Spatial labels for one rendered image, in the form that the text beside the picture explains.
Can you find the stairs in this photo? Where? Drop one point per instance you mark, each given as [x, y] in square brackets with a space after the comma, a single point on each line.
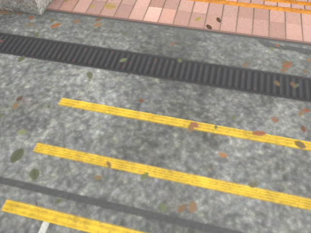
[296, 4]

